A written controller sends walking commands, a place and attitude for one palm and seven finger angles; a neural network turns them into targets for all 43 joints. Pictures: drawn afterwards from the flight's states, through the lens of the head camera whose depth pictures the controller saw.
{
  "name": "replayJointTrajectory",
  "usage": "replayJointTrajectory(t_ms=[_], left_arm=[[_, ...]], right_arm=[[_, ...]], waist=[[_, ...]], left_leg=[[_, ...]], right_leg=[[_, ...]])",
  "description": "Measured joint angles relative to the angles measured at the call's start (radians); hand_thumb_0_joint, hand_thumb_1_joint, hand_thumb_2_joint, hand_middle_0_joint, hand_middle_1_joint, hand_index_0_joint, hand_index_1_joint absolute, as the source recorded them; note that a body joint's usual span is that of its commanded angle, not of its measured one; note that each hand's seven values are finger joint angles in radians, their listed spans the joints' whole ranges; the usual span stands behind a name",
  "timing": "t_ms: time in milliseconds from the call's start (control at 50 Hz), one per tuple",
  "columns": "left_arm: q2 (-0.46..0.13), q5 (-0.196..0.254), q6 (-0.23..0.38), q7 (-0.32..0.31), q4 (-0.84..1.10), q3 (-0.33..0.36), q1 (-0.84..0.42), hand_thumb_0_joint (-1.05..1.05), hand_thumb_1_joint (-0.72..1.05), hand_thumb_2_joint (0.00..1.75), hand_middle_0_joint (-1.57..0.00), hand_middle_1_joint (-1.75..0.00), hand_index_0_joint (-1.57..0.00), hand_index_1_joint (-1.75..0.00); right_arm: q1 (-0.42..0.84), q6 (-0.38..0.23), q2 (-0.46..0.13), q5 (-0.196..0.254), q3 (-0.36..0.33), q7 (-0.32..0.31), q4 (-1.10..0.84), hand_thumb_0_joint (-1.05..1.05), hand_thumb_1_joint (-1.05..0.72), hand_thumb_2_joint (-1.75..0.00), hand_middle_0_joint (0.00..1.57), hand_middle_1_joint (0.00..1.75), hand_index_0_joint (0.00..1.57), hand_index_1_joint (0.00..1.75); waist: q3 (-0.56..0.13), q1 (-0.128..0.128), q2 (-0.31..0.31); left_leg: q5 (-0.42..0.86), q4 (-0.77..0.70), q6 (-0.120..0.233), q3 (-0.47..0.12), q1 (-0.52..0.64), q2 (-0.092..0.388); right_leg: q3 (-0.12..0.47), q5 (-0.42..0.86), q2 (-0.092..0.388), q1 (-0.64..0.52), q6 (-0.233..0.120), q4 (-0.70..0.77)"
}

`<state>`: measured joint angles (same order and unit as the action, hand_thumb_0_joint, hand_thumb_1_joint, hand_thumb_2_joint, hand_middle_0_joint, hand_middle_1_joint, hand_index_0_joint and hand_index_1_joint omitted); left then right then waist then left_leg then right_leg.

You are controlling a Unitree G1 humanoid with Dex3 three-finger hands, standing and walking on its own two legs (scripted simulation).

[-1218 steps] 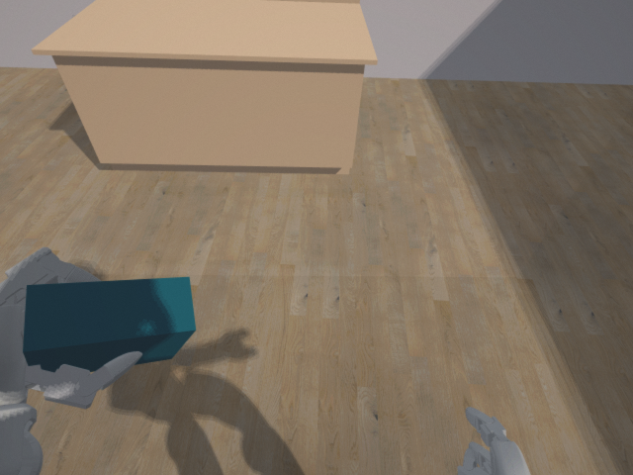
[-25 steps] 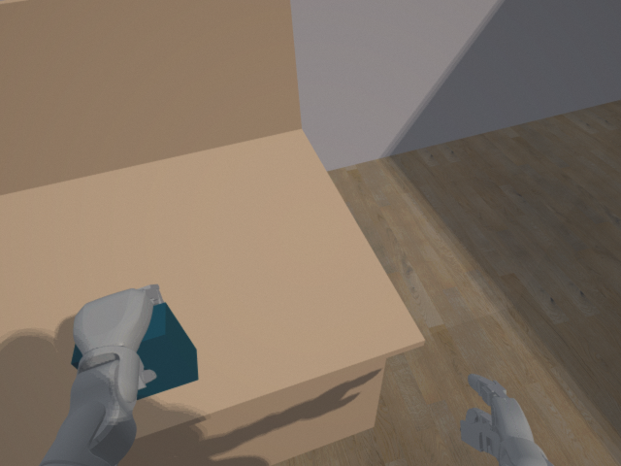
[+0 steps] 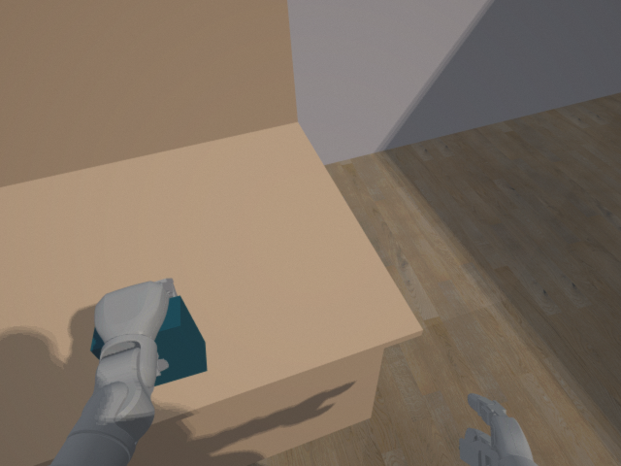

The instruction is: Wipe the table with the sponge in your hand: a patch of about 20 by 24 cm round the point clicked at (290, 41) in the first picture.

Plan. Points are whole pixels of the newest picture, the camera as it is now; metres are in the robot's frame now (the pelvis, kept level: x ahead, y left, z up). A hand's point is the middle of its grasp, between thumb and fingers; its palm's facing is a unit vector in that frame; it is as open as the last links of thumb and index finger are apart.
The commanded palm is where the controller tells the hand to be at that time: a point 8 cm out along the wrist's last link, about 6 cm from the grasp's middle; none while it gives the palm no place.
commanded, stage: move the sponge above the wiping area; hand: left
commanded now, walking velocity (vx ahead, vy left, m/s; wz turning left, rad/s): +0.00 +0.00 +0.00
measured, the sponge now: (160, 353) +0.27 +0.27 -0.04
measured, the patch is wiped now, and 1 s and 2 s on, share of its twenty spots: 0.00 0.00 0.00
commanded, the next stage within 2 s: lower the sponge onto the table in 0.48 s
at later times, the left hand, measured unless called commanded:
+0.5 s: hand (147, 338) +0.26 +0.27 +0.01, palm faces -0.04 -0.10 -0.99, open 9.3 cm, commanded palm +0.24 +0.27 +0.07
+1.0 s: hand (144, 337) +0.27 +0.28 +0.01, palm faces -0.07 -0.09 -0.99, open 9.3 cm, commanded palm +0.24 +0.27 +0.07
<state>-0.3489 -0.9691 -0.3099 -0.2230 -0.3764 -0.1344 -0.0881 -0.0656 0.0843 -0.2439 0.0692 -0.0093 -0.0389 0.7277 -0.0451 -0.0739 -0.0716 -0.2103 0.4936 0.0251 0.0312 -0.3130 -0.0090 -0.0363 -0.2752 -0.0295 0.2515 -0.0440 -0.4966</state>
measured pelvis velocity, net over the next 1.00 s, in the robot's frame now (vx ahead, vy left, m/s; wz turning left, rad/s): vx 0.01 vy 0.00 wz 0.00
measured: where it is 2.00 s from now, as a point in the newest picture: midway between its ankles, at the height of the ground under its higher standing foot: outside the picture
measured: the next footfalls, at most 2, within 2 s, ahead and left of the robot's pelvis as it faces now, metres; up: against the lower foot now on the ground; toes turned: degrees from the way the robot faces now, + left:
none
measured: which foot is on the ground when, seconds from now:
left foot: down 0.00-1.00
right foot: down 0.00-1.00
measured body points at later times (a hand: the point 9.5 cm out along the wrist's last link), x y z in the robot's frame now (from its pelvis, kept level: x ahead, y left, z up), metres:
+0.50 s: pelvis +0.01 +0.00 +0.00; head +0.00 -0.03 +0.45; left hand +0.26 +0.27 +0.07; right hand +0.23 -0.23 -0.10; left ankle +0.03 +0.10 -0.74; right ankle -0.01 -0.09 -0.74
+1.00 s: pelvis +0.01 +0.00 +0.00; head +0.01 -0.03 +0.45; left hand +0.27 +0.28 +0.06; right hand +0.21 -0.23 -0.10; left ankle +0.03 +0.10 -0.74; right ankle -0.01 -0.09 -0.74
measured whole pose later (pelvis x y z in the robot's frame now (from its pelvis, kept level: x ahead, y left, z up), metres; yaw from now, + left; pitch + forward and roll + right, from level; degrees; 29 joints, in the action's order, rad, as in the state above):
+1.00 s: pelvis +0.01 +0.00 +0.00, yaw +0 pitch +1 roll +0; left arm -0.36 -0.96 -0.31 -0.22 -0.32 -0.12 -0.03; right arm -0.07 0.09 -0.26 0.07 -0.02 -0.03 0.73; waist -0.05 -0.08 -0.07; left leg -0.22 0.49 0.02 0.03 -0.29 -0.01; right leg -0.03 -0.28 -0.03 0.23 -0.04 -0.48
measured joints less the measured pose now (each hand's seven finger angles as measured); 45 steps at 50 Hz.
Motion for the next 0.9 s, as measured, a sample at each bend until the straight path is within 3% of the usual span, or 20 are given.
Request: replayJointTrajectory(t_ms=[220,460,640,760,900], left_arm=[[-0.022,0.016,0.001,-0.001,0.024,0.034,0.042,0.0,-0.44,1.06,-0.79,-1.38,-0.81,-1.38],[-0.001,0.004,0.026,-0.01,0.098,-0.005,0.093,0.0,-0.44,1.06,-0.79,-1.38,-0.81,-1.38],[-0.009,0.011,-0.043,0.01,0.055,-0.008,0.042,0.0,-0.44,1.06,-0.79,-1.38,-0.81,-1.38],[-0.017,0.008,-0.008,0.043,0.052,0.0,0.034,0.0,-0.44,1.06,-0.79,-1.38,-0.81,-1.38],[-0.009,0.0,0.022,0.021,0.079,0.01,0.065,0.0,-0.44,1.06,-0.79,-1.38,-0.81,-1.38]], right_arm=[[-0.028,0.003,-0.017,0.0,-0.012,0.003,0.002,0.01,-0.91,-0.9,0.2,0.3,0.2,0.3],[0.009,-0.014,-0.02,-0.007,-0.023,0.008,-0.006,0.01,-0.91,-0.9,0.2,0.3,0.2,0.3],[0.045,0.003,0.002,0.001,0.008,0.003,-0.014,0.01,-0.91,-0.9,0.2,0.3,0.2,0.3],[0.035,0.0,0.0,-0.005,0.007,0.003,-0.023,0.01,-0.91,-0.9,0.2,0.3,0.2,0.3],[0.01,0.006,-0.011,-0.008,-0.006,0.006,-0.013,0.01,-0.91,-0.9,0.2,0.3,0.2,0.3]], waist=[[-0.006,0.009,0.0],[-0.004,-0.015,-0.003],[-0.003,-0.018,-0.001],[0.001,-0.017,-0.002],[-0.001,-0.015,-0.003]], left_leg=[[-0.01,0.003,0.001,0.004,0.007,0.004],[-0.016,0.01,0.003,-0.002,0.017,-0.002],[-0.005,-0.01,0.0,-0.009,0.036,-0.002],[-0.004,-0.008,-0.001,-0.012,0.03,0.0],[-0.009,-0.004,-0.001,-0.003,0.023,0.002]], right_leg=[[0.005,-0.002,-0.004,-0.01,0.001,0.008],[0.001,-0.01,0.001,-0.023,0.003,0.003],[-0.006,-0.003,0.0,-0.043,0.0,0.02],[-0.008,0.0,-0.002,-0.04,-0.002,0.023],[0.002,-0.002,-0.004,-0.028,-0.001,0.017]])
